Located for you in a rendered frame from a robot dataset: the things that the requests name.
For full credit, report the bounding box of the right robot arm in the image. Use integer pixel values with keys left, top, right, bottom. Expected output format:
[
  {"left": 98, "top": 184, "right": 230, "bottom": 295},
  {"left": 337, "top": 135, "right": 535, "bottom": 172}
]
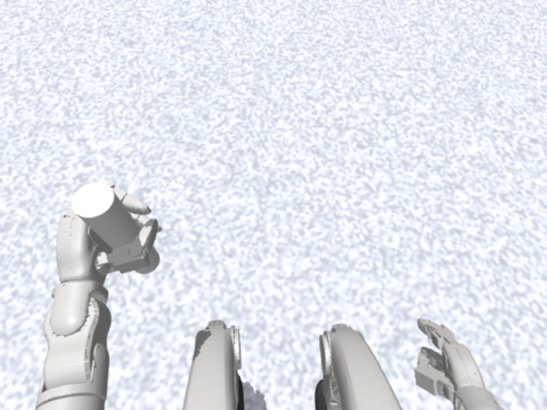
[{"left": 453, "top": 385, "right": 504, "bottom": 410}]

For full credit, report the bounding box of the left robot arm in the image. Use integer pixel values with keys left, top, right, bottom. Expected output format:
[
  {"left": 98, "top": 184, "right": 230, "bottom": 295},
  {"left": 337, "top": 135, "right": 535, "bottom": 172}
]
[{"left": 35, "top": 279, "right": 111, "bottom": 410}]

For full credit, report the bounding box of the left robot hand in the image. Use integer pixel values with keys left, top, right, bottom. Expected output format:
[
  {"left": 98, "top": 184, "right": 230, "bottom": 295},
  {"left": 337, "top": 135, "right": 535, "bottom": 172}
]
[{"left": 56, "top": 182, "right": 162, "bottom": 285}]

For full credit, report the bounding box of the right robot hand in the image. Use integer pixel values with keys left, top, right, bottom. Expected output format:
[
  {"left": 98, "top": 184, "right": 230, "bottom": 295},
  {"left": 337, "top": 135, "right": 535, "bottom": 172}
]
[{"left": 415, "top": 318, "right": 485, "bottom": 404}]

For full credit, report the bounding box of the can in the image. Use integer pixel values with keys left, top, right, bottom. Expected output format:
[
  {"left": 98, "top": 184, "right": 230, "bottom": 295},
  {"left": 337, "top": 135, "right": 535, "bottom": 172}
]
[{"left": 72, "top": 182, "right": 160, "bottom": 274}]

